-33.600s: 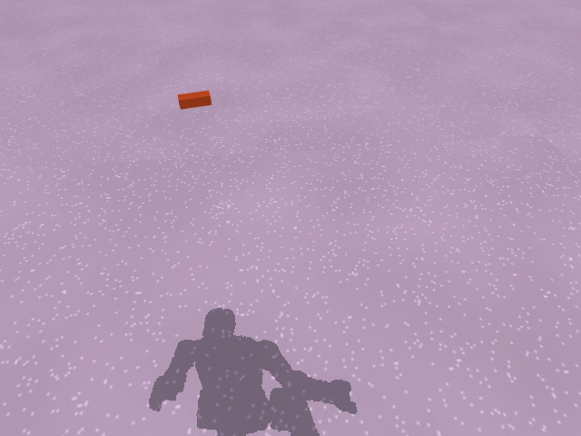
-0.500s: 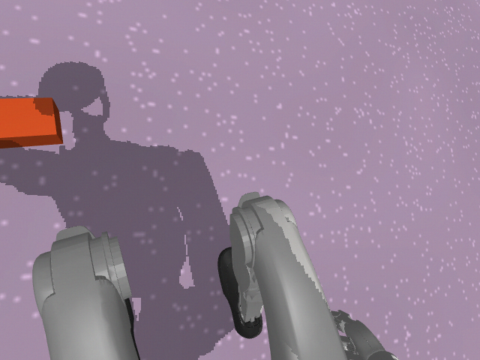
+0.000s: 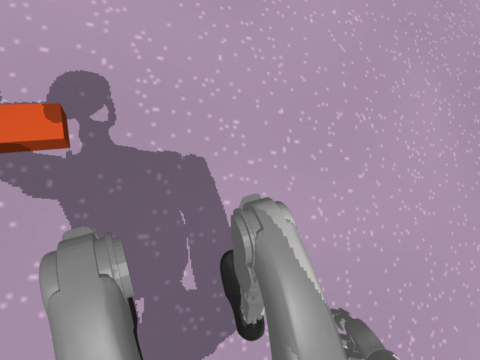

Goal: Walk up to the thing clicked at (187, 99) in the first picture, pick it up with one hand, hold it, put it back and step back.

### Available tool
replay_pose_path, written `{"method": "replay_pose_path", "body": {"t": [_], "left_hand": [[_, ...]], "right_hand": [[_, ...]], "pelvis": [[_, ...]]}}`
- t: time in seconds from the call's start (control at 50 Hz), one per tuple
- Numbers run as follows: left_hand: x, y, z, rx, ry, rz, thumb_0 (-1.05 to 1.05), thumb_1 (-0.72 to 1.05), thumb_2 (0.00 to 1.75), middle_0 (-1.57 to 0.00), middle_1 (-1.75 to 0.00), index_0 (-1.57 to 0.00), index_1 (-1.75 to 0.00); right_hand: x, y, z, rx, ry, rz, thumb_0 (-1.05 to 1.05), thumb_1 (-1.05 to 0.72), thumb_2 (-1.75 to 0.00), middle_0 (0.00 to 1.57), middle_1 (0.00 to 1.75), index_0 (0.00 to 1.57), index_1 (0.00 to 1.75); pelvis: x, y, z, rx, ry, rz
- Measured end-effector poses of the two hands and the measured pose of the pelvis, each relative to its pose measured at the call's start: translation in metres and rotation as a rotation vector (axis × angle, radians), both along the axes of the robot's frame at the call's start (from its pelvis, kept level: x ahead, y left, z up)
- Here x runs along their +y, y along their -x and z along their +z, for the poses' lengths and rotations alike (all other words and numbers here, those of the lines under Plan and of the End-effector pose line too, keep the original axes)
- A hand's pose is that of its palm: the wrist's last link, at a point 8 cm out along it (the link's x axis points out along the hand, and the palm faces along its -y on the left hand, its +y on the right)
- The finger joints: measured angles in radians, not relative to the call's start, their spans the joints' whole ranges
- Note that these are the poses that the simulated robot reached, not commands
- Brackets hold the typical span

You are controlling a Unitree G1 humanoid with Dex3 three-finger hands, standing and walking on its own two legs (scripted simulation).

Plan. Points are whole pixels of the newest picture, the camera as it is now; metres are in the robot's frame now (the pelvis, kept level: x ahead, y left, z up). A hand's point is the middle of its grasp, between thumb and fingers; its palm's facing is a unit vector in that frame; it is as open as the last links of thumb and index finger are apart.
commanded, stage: approach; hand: left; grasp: from above
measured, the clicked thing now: (4, 129) +0.51 +0.34 -0.29
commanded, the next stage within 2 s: close in in 1.10 s
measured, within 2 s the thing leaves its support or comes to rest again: neither
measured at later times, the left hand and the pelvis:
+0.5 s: hand out of the picture +0.50 +0.32 -0.17, palm faces -0.48 -0.04 -0.88, open 14.1 cm; pelvis +0.00 +0.00 +0.00, yaw +0 degrees
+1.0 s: hand out of the picture +0.49 +0.34 -0.17, palm faces -0.47 -0.05 -0.88, open 13.7 cm; pelvis +0.00 +0.00 +0.00, yaw -1 degrees
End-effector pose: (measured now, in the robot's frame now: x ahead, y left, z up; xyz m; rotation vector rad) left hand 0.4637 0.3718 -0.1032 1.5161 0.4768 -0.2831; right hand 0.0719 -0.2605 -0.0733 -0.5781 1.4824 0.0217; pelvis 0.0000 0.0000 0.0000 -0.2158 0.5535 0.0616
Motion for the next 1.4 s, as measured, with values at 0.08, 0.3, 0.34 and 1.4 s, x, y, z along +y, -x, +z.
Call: {"method": "replay_pose_path", "body": {"t": [0.08, 0.3, 0.34, 1.4], "left_hand": [[-0.007, -0.007, 0.001, -0.008, -0.002, -0.022, 0.0, -0.54, 1.01, -0.08, -1.07, -0.09, -1.07], [-0.052, -0.048, -0.001, -0.06, 0.008, -0.059, 0.0, -0.53, 0.99, -0.08, -1.1, -0.1, -1.09], [-0.056, -0.053, -0.001, -0.062, -0.002, -0.044, 0.0, -0.53, 0.99, -0.08, -1.1, -0.1, -1.08], [-0.021, -0.039, -0.016, 0.031, 0.003, -0.005, 0.0, -0.53, 1.03, -0.09, -1.08, -0.1, -1.07]], "right_hand": [[0.0, 0.003, 0.002, 0.004, 0.006, 0.0, 0.0, -0.92, -0.9, 0.2, 0.3, 0.2, 0.3], [0.0, 0.025, 0.013, 0.0, 0.034, -0.052, 0.0, -0.92, -0.9, 0.2, 0.3, 0.2, 0.3], [0.0, 0.03, 0.015, 0.001, 0.031, -0.068, 0.0, -0.92, -0.9, 0.2, 0.3, 0.2, 0.3], [0.008, 0.031, 0.018, 0.035, 0.043, -0.011, 0.0, -0.91, -0.9, 0.2, 0.3, 0.21, 0.3]], "pelvis": [[0.0, 0.001, 0.0, 0.001, -0.002, 0.001], [0.0, 0.001, 0.001, 0.02, 0.002, -0.003], [-0.001, 0.001, 0.001, 0.023, 0.001, -0.006], [0.004, 0.005, 0.001, -0.004, 0.024, -0.013]]}}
